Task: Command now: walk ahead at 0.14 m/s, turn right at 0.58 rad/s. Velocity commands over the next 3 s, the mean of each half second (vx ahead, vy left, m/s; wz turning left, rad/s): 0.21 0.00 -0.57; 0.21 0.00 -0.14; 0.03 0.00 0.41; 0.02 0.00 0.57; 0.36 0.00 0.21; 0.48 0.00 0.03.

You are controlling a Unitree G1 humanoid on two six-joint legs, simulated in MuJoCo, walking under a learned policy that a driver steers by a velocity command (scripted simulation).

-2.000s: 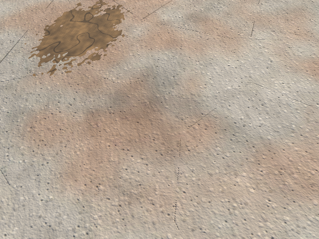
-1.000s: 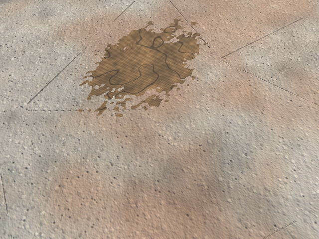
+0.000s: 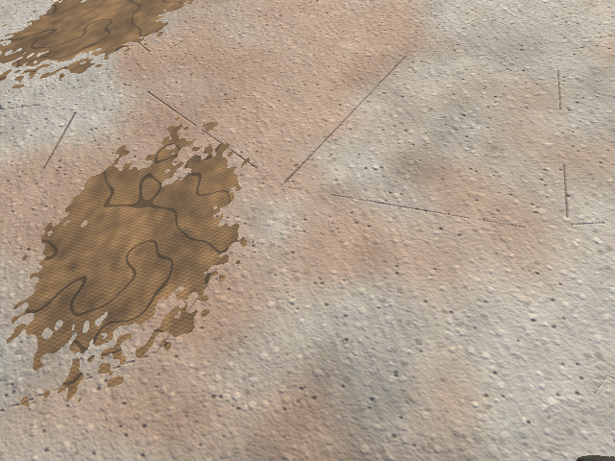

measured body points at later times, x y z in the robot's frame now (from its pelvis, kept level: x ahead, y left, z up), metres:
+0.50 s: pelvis +0.16 +0.01 +0.00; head +0.18 +0.01 +0.44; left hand +0.38 +0.24 -0.10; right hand +0.15 -0.28 -0.12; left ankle +0.18 +0.12 -0.75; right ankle +0.16 -0.15 -0.69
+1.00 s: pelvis +0.28 -0.10 -0.01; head +0.30 -0.11 +0.44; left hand +0.49 +0.10 -0.12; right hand +0.30 -0.39 -0.14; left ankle +0.36 +0.02 -0.73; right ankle +0.26 -0.19 -0.75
